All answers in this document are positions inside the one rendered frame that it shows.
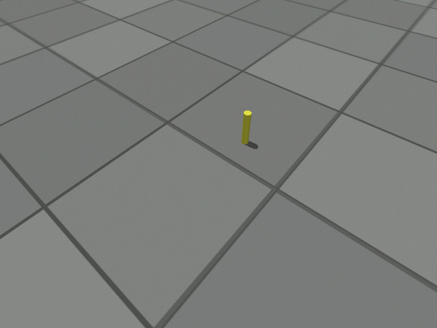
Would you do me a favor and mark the can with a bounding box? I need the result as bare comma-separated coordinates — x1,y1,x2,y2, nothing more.
241,111,251,144

